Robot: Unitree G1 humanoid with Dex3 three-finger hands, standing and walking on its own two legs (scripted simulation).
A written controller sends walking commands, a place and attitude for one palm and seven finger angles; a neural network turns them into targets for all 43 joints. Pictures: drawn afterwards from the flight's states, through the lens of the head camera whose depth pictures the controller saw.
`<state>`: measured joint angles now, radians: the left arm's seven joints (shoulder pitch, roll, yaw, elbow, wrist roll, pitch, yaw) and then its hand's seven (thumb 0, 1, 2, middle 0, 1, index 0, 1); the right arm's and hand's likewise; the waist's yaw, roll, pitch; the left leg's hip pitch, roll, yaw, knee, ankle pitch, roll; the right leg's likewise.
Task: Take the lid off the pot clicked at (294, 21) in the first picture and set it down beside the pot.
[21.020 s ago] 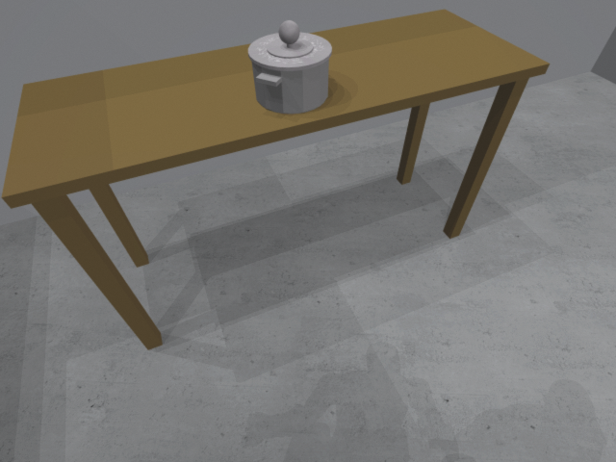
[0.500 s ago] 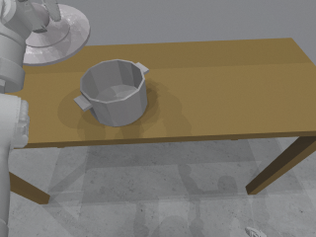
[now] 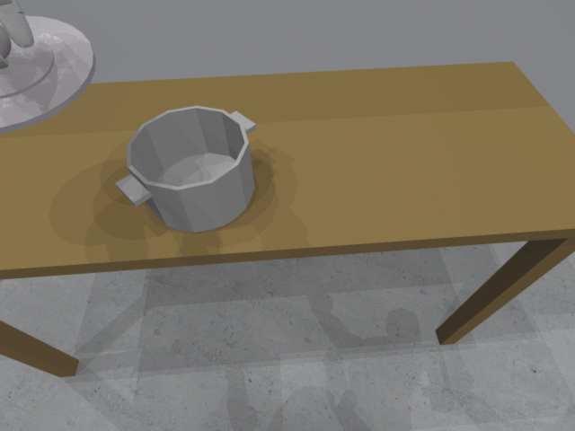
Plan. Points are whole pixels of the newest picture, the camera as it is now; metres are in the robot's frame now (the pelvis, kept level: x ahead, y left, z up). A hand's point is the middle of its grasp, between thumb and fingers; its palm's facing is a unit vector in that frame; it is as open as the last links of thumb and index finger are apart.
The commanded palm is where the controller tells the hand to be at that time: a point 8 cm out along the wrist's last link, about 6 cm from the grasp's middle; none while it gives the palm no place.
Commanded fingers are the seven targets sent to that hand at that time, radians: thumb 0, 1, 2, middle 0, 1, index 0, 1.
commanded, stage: move the lid sideways beside the pot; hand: left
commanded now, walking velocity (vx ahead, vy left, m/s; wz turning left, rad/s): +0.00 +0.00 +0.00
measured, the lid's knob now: out of the picture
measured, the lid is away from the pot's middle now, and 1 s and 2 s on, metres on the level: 0.18 0.23 0.24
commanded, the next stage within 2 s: lower the lid onto the table in 0.80 s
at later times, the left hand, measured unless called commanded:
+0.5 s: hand out of the picture +0.45 +0.34 +0.30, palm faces -0.20 -0.12 -0.97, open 6.6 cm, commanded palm +0.46 +0.35 +0.38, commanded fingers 0.00 0.67 0.99 -0.73 -1.05 -0.93 -1.12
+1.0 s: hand out of the picture +0.46 +0.34 +0.29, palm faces -0.21 -0.18 -0.96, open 6.6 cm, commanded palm +0.48 +0.36 +0.37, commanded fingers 0.00 0.67 0.99 -0.73 -1.05 -0.93 -1.12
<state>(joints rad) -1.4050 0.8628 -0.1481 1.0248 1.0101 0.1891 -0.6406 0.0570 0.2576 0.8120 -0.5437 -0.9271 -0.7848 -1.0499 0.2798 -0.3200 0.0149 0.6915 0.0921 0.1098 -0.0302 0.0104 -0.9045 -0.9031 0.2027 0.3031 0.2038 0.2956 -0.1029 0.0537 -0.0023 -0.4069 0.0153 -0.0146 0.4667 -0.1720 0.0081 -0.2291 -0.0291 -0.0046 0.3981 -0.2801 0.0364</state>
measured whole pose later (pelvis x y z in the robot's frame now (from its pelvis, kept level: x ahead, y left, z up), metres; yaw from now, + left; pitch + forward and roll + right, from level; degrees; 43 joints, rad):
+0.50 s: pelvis +0.00 +0.00 +0.00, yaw +1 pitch +7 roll -1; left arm -1.39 0.96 -0.12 1.03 1.01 0.14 -0.65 0.06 0.26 0.81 -0.54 -0.93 -0.79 -1.05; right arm 0.24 -0.31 0.04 0.68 0.11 0.13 -0.04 0.01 -0.90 -0.90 0.20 0.30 0.20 0.30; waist -0.08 0.06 0.01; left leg -0.42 0.02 -0.03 0.48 -0.18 0.01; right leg -0.23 -0.03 -0.02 0.40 -0.28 0.04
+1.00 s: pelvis +0.00 +0.00 +0.00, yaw +0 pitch +7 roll -2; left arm -1.45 0.98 -0.11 1.13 1.03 0.15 -0.65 0.06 0.26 0.81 -0.54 -0.93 -0.79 -1.05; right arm 0.28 -0.33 0.04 0.70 0.11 0.12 -0.04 0.01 -0.90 -0.90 0.20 0.30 0.20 0.30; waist -0.12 0.05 0.02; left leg -0.43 0.02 -0.02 0.50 -0.19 0.01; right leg -0.24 -0.02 -0.01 0.40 -0.28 0.04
